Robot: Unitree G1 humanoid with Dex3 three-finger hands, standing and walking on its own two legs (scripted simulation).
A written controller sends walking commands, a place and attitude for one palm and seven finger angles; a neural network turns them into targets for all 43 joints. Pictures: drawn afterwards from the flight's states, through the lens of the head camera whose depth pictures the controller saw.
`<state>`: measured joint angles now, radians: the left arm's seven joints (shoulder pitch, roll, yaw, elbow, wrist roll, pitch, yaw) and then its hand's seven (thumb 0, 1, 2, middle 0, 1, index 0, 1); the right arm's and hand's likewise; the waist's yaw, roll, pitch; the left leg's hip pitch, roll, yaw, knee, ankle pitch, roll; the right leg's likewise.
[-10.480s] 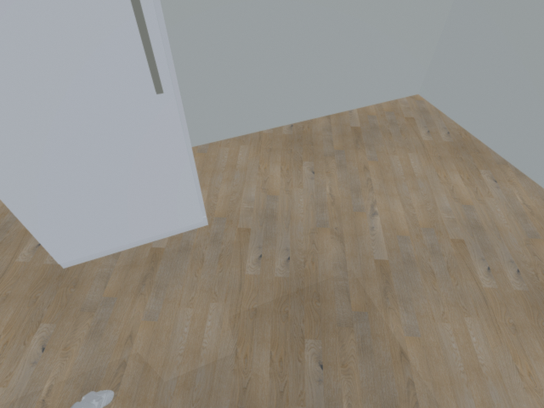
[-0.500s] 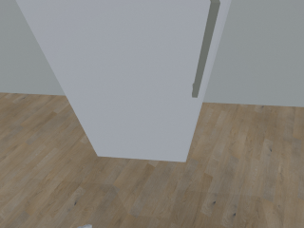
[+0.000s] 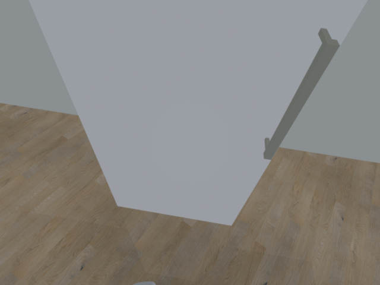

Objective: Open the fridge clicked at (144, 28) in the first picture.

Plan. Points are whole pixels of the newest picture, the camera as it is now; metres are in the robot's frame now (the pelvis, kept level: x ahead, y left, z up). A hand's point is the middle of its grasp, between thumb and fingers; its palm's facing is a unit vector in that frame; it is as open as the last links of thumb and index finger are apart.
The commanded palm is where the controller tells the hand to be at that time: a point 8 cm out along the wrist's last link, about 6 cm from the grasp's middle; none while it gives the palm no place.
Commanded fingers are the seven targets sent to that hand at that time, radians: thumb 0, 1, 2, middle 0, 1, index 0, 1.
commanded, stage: come to a stop and stand still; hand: right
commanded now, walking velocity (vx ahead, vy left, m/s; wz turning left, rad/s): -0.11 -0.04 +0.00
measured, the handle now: (290, 106) +0.46 -0.16 +0.15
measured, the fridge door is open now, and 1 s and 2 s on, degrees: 0 0 0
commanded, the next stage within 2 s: look again from close up in 1.70 s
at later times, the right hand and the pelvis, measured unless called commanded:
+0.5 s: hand out of the picture -0.03 -0.26 -0.17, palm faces +0.03 +0.97 -0.24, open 7.4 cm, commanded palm none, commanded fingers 0.00 -0.90 -0.90 0.20 0.30 0.20 0.30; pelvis -0.03 -0.07 +0.00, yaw +1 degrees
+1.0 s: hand out of the picture -0.01 -0.23 -0.16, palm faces +0.00 +0.98 -0.21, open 7.4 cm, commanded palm none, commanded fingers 0.00 -0.90 -0.90 0.20 0.30 0.20 0.30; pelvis -0.02 -0.06 +0.01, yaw +1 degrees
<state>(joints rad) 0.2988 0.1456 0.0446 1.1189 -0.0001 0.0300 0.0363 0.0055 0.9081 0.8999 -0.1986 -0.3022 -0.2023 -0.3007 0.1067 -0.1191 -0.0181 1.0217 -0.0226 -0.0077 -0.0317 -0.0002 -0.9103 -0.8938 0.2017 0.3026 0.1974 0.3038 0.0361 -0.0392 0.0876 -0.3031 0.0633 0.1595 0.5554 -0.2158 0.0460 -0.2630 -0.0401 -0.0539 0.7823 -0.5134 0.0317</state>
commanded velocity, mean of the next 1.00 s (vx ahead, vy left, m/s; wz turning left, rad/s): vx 0.00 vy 0.00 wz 0.00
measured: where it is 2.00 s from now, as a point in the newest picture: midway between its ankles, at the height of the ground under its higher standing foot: outside the picture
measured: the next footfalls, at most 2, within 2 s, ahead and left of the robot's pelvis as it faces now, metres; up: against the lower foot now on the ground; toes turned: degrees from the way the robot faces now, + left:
right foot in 0.16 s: +0.03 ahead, -0.13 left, +0.00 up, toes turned -4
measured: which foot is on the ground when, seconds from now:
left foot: down 0.00-1.00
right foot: up 0.00-0.14, down 0.16-1.00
